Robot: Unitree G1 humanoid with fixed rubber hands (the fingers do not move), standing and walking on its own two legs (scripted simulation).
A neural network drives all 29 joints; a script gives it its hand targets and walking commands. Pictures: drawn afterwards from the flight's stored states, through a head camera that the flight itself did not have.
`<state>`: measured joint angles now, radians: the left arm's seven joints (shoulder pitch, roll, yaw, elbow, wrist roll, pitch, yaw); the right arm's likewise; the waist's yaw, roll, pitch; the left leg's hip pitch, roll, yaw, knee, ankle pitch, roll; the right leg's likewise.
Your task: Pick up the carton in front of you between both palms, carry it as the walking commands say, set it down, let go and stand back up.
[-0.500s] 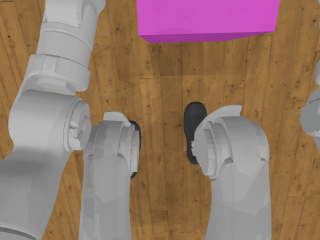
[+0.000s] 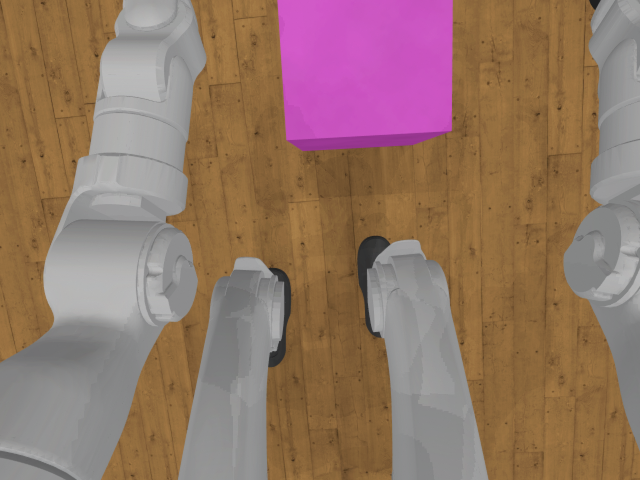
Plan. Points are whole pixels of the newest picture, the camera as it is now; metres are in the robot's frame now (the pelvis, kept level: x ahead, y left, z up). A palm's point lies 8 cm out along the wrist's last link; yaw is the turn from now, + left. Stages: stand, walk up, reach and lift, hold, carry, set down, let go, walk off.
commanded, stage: set down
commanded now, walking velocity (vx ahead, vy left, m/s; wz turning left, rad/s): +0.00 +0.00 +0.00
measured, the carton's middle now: (359, 77) +0.54 -0.10 -0.37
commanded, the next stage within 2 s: let go in 0.40 s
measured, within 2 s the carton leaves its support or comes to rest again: neither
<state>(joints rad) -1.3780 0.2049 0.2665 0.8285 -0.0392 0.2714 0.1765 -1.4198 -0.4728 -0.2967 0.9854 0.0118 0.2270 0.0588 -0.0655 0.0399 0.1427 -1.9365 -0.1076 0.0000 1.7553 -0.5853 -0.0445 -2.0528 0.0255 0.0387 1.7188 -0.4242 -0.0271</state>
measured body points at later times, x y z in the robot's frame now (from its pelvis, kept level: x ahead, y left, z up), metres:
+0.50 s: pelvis +0.03 -0.01 +0.14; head +0.35 -0.06 +0.45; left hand +0.58 +0.08 +0.03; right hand +0.54 -0.32 +0.03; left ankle +0.08 +0.12 -0.46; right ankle +0.12 -0.11 -0.46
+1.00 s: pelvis +0.09 -0.01 +0.24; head +0.28 -0.04 +0.64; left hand +0.43 +0.16 +0.13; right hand +0.38 -0.29 +0.13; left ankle +0.08 +0.12 -0.46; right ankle +0.12 -0.11 -0.46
